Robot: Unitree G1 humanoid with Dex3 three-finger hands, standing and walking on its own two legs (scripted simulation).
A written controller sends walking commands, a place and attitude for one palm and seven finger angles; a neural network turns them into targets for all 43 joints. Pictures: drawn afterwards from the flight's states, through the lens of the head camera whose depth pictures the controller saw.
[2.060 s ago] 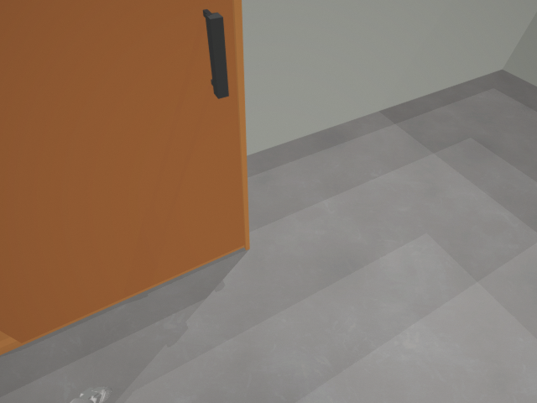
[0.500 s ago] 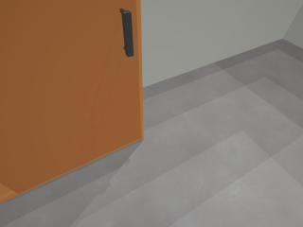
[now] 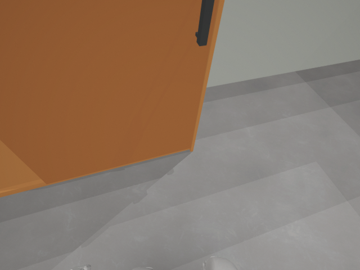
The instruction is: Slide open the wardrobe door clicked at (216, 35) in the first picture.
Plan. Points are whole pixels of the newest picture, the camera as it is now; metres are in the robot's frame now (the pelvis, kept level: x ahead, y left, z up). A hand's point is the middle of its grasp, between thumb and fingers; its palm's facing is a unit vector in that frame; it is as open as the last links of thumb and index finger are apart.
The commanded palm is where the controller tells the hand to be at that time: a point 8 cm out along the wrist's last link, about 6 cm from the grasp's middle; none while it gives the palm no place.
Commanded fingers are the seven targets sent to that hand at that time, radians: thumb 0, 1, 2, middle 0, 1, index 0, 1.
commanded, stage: turn to face it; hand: right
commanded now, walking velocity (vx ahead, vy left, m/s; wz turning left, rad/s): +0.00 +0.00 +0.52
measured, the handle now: (202, 14) +0.82 -0.04 +0.14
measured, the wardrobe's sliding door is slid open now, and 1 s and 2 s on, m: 0.00 0.00 0.00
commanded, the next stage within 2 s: take the last steps up to it in 0.46 s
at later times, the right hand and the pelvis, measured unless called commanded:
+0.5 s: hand out of the picture +0.11 -0.26 -0.16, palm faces -0.18 +0.96 -0.22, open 7.4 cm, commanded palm none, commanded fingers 0.00 -0.90 -0.90 0.20 0.30 0.20 0.30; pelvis -0.02 -0.07 +0.01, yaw +14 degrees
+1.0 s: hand out of the picture +0.07 -0.26 -0.17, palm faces -0.23 +0.96 -0.19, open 7.3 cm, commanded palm none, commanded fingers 0.00 -0.90 -0.90 0.20 0.30 0.20 0.30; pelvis +0.05 -0.08 +0.01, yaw +16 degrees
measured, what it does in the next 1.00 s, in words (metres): steps on the spot, turning left: right foot, then left foot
